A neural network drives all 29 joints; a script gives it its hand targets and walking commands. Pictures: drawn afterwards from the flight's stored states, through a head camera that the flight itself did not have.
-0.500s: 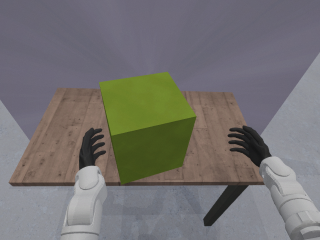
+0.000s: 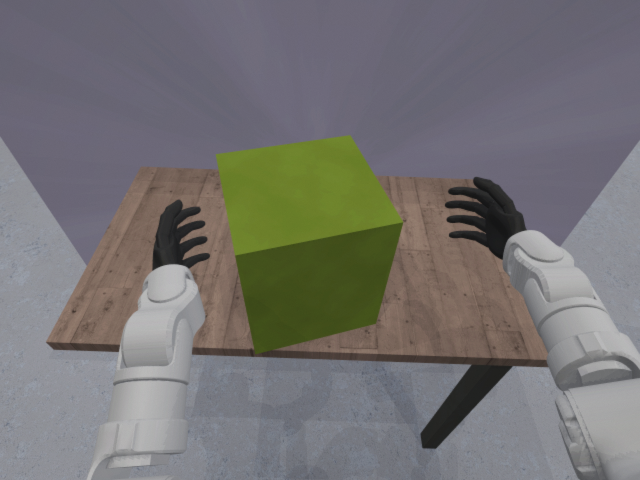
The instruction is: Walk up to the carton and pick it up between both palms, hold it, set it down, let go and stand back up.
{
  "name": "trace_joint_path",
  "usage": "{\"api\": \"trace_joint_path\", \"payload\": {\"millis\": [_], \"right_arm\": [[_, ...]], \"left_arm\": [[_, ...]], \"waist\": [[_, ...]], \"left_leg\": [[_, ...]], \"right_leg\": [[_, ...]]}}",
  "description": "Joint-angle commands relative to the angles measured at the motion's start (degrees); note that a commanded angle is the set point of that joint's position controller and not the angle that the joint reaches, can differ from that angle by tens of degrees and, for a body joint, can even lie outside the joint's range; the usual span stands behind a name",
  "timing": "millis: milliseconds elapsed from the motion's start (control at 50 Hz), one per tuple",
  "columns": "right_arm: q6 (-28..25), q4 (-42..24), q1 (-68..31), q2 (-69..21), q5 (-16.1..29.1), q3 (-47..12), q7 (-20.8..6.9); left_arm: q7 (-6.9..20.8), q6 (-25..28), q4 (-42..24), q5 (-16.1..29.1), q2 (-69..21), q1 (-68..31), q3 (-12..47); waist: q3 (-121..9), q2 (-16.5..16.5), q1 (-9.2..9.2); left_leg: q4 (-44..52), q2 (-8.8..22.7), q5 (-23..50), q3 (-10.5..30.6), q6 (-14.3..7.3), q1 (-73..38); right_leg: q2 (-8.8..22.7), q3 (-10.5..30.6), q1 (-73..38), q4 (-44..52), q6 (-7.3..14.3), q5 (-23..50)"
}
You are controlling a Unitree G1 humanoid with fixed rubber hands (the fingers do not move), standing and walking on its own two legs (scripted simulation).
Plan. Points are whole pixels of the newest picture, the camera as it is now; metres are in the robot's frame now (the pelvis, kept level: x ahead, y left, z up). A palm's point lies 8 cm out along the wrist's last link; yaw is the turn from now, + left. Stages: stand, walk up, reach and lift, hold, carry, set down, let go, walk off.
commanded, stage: reach and lift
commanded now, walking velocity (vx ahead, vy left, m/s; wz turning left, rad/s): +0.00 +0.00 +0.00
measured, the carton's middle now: (302, 245) +0.46 +0.10 +0.00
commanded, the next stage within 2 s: none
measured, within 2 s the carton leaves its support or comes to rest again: neither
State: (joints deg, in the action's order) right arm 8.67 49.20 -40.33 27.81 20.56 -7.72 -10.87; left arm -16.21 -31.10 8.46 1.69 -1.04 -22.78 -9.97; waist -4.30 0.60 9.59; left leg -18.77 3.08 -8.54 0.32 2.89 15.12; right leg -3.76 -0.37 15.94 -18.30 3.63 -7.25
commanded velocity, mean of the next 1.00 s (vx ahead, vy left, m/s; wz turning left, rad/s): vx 0.00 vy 0.00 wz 0.00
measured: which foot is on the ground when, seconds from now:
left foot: down 0.00-1.00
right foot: down 0.00-1.00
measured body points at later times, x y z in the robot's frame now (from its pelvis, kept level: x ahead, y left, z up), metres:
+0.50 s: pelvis +0.01 +0.00 +0.00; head +0.04 +0.00 +0.45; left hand +0.37 +0.25 +0.14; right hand +0.50 -0.14 +0.16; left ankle +0.01 +0.15 -0.75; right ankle +0.02 -0.08 -0.75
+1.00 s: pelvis +0.02 +0.00 +0.00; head +0.05 -0.01 +0.45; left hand +0.41 +0.26 +0.18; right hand +0.54 -0.10 +0.20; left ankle +0.01 +0.15 -0.75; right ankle +0.02 -0.08 -0.75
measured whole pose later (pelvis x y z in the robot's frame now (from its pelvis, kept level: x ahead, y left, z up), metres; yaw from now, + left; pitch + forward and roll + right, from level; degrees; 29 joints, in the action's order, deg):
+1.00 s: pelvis +0.02 +0.00 +0.00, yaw +2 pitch +12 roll +0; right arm 18.0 71.1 -71.4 28.3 22.4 -5.4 -10.6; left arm -15.5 -33.7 35.7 6.8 5.3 -54.3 -12.4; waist -9.0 0.2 14.1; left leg -19.7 2.6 -9.2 1.6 2.8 22.3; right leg -3.5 -1.2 22.0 -18.3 3.4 -8.1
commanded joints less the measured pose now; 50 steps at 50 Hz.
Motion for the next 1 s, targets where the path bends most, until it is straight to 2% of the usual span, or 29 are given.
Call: {"api": "trace_joint_path", "payload": {"millis": [0, 40, 80, 100, 140, 160, 180, 220, 240, 340, 360, 420, 440, 480, 500, 600, 620, 640, 660, 680, 720, 740, 760, 780, 800, 840, 860, 900, 980], "right_arm": [[-0.82, -8.46, -29.40, 10.60, 0.65, 4.99, 0.07], [0.50, -8.49, -30.83, 12.27, 1.43, 5.14, -0.34], [0.37, -12.70, -30.33, 12.19, 0.44, 5.75, 0.34], [0.96, -8.68, -27.69, 11.89, 0.95, 5.35, 0.54], [2.03, -8.11, -32.45, 12.23, 1.27, 5.19, 1.11], [2.84, -6.67, -28.60, 12.48, 1.23, 4.21, 0.99], [2.83, -10.34, -34.57, 13.24, 1.65, 5.21, 1.06], [3.41, -8.42, -30.94, 12.16, 2.53, 4.40, 0.94], [2.80, -12.64, -33.00, 12.58, 2.13, 4.10, 1.50], [3.53, -7.73, -33.43, 11.65, 4.73, 1.52, 1.95], [3.67, -8.52, -34.93, 12.16, 3.62, 2.44, 2.42], [5.20, -4.72, -37.00, 12.01, 4.26, 1.83, 2.13], [4.86, -8.21, -41.39, 12.48, 5.45, 1.72, 1.87], [5.35, -6.78, -42.31, 12.39, 5.49, 3.89, 1.60], [5.38, -5.66, -43.58, 12.53, 5.29, 2.85, 1.25], [6.03, -3.78, -50.85, 11.43, 4.92, 2.89, 1.61], [5.98, -0.62, -46.48, 11.53, 4.89, 2.71, 1.44], [5.81, -2.62, -49.95, 11.59, 5.10, 1.75, 1.58], [6.11, -0.45, -48.55, 11.21, 5.26, 1.87, 1.61], [6.65, 5.34, -47.28, 11.06, 4.62, 2.12, 1.29], [6.86, 3.29, -50.61, 11.25, 4.62, 1.75, 0.82], [6.87, 4.01, -54.29, 11.65, 5.06, 2.96, 1.07], [7.56, 9.66, -53.99, 10.94, 4.05, 3.08, 0.79], [7.49, 7.71, -57.46, 11.21, 4.57, 3.44, 0.44], [7.44, 8.28, -57.67, 10.23, 3.80, 3.01, 0.08], [7.17, 9.22, -59.00, 10.51, 2.00, 5.88, -0.26], [7.27, 9.82, -59.38, 9.84, 2.11, 5.10, -0.15], [7.26, 13.01, -57.27, 9.09, 1.44, 5.12, -0.16], [5.92, 15.15, -55.46, 7.99, 2.82, 3.34, 0.45]], "left_arm": [[-0.87, 0.77, -9.37, 1.42, 3.06, -27.23, 1.99], [-1.54, -0.09, -10.00, 2.12, 3.07, -25.19, 2.30], [-1.28, -1.31, -13.30, 1.61, 4.09, -24.82, 0.70], [-1.27, -2.13, -10.46, 0.40, 3.85, -21.01, 0.33], [0.13, -3.59, -8.99, 0.22, 5.25, -27.05, -1.73], [0.56, -4.15, -6.06, -0.15, 4.52, -23.94, -2.07], [0.40, -3.89, -11.63, 1.20, 4.64, -29.91, -1.08], [0.28, -3.71, -12.26, 0.93, 4.83, -24.61, -1.63], [0.77, -4.08, -12.63, 0.71, 5.86, -27.47, -2.44], [1.58, -4.75, -9.52, -0.49, 5.48, -25.89, -2.40], [2.06, -4.57, -11.92, 0.19, 6.43, -29.07, -2.93], [2.66, -5.13, -6.64, 0.54, 7.45, -30.38, -2.61], [2.20, -4.77, -8.29, 0.49, 7.63, -34.64, -2.45], [1.48, -5.10, -7.03, 1.17, 9.36, -36.23, -1.11], [0.90, -4.74, -7.26, 2.09, 8.82, -36.96, -1.47], [0.92, -4.04, -2.38, 2.53, 11.41, -44.86, -4.30], [0.72, -3.68, 1.62, 2.03, 10.67, -39.70, -3.71], [0.89, -3.64, 1.22, 2.03, 10.43, -42.51, -4.10], [1.10, -3.70, 3.61, 1.99, 10.71, -41.64, -4.59], [1.27, -3.48, 5.63, 0.84, 10.91, -41.39, -4.10], [1.05, -3.37, 6.86, 1.99, 11.96, -45.09, -4.55], [1.01, -3.11, 5.71, 3.07, 13.04, -50.16, -3.72], [0.78, -2.88, 10.49, 4.41, 12.73, -51.71, -2.66], [0.37, -2.39, 10.09, 3.96, 12.94, -53.28, -3.45], [0.12, -1.94, 12.14, 4.42, 12.64, -54.48, -2.27], [-0.46, -1.28, 13.51, 5.29, 12.25, -55.31, -0.51], [-0.13, -1.20, 16.00, 5.81, 12.05, -55.56, -1.32], [0.25, -0.11, 17.55, 5.84, 12.69, -55.21, -1.66], [1.33, 1.10, 16.11, 2.99, 13.08, -52.35, -3.88]], "waist": [[-22.19, 2.28, -0.12], [-24.48, 2.89, 1.23], [-29.19, 3.38, 0.67], [-26.18, 2.26, 0.44], [-26.09, 3.10, 0.95], [-24.93, 4.95, 0.39], [-27.17, 4.56, -0.03], [-25.62, 5.43, 0.44], [-29.57, 6.09, 0.26], [-29.66, 3.99, 1.28], [-30.76, 4.22, -0.39], [-27.68, 4.55, 0.45], [-29.55, 2.85, 1.77], [-30.20, 0.50, 1.73], [-30.99, 2.90, 2.49], [-33.96, 6.62, 3.79], [-30.58, 6.03, 3.25], [-32.50, 5.54, 5.17], [-31.86, 6.01, 4.09], [-28.64, 4.33, 3.90], [-29.64, 5.85, 4.80], [-30.03, 5.92, 4.13], [-27.16, 6.37, 2.51], [-27.89, 5.43, 4.98], [-27.50, 5.83, 5.20], [-30.21, 5.37, 3.78], [-30.84, 4.90, 4.36], [-33.09, 5.22, 3.68], [-33.35, 2.73, 5.66]], "left_leg": [[-0.09, -3.79, 5.19, -2.68, -2.51, -2.02], [0.45, -2.94, 5.97, -2.23, -2.67, -0.67], [-0.03, -2.88, 13.02, -1.49, -2.68, -2.41], [-0.65, -3.07, 15.53, -1.47, -2.54, -1.85], [-0.27, -3.31, 15.71, -2.21, -2.22, -0.86], [0.63, -3.35, 15.02, -2.24, -2.46, -1.32], [0.89, -3.13, 15.79, -1.90, -2.29, -2.60], [0.32, -2.92, 18.54, -1.26, -2.17, -3.66], [-0.08, -3.37, 20.63, -1.67, -1.85, -3.92], [-0.49, -3.59, 23.87, -1.95, -1.64, -2.86], [-0.01, -3.98, 24.08, -2.20, -1.36, -2.21], [0.13, -3.15, 22.60, -1.91, -1.39, -2.72], [-0.24, -3.32, 22.85, -1.89, -0.89, -3.42], [-0.60, -3.40, 20.84, -1.72, -0.92, -3.42], [-0.86, -2.82, 20.97, -1.77, -1.17, -3.72], [-0.38, -3.44, 17.60, -2.55, -1.55, 1.52], [0.16, -3.10, 18.75, -1.87, -1.81, 0.89], [-0.49, -3.25, 17.94, -1.74, -1.71, 0.78], [-0.26, -3.38, 17.67, -2.18, -1.27, 1.69], [0.13, -3.26, 17.00, -2.16, -1.43, 1.27], [0.65, -3.15, 16.11, -2.40, -1.38, 0.06], [0.32, -3.09, 14.32, -2.75, -1.16, 0.65], [0.60, -3.00, 10.40, -2.44, -1.04, 1.82], [-0.14, -3.08, 7.64, -2.43, -0.83, 2.47], [0.15, -3.22, 6.61, -2.15, -1.17, 2.14], [-0.37, -2.95, 6.57, -2.01, -0.67, 2.72], [-0.58, -3.40, 6.35, -2.37, -0.48, 3.20], [-0.63, -3.90, 8.61, -2.64, -1.05, 4.84], [-1.77, -3.07, 19.08, -2.40, -0.37, 6.36]], "right_leg": [[1.10, 4.34, -10.83, 2.51, -1.87, -1.93], [0.82, 3.51, -12.16, 1.77, -2.00, -1.71], [-0.11, 1.91, -14.94, -0.18, -2.46, 8.50], [-0.23, 1.55, -15.76, -0.25, -1.95, 11.52], [0.08, 2.30, -17.83, -0.27, -2.50, 15.41], [-0.36, 1.66, -18.74, -0.07, -2.67, 15.10], [-0.81, 0.50, -19.18, -0.92, -2.79, 15.92], [-0.14, 1.81, -18.73, -0.96, -3.24, 18.87], [-0.71, 1.02, -21.75, -1.63, -3.29, 24.09], [-0.62, 1.83, -22.10, -2.50, -3.22, 29.81], [-0.21, 1.34, -24.32, -2.59, -3.43, 33.11], [0.01, 1.74, -21.29, -1.54, -3.79, 27.73], [-0.17, 1.63, -20.30, -1.87, -3.78, 25.50], [-0.54, 1.58, -18.22, -1.02, -3.00, 18.49], [-0.73, 0.75, -17.03, -1.10, -2.81, 18.43], [0.87, 2.67, -20.64, -2.20, -4.06, 20.67], [0.24, 1.69, -19.21, -2.85, -4.15, 20.77], [0.81, 2.92, -20.49, -2.29, -3.99, 19.67], [0.91, 2.26, -21.39, -1.70, -3.89, 19.53], [0.51, 1.67, -20.06, -1.70, -3.82, 16.67], [0.67, 1.83, -19.15, -0.92, -4.15, 14.64], [1.28, 3.19, -17.84, -0.14, -3.94, 12.60], [0.89, 2.20, -15.18, 0.23, -3.45, 5.62], [1.65, 3.59, -14.23, 1.35, -3.45, 0.70], [1.54, 3.29, -13.18, 1.48, -3.48, -2.17], [1.99, 3.35, -11.68, 0.26, -3.10, -1.28], [2.01, 3.82, -12.66, 0.45, -3.30, -1.91], [1.90, 3.72, -15.46, -0.67, -3.57, 3.89], [2.16, 2.69, -21.66, -4.82, -4.11, 21.86]]}}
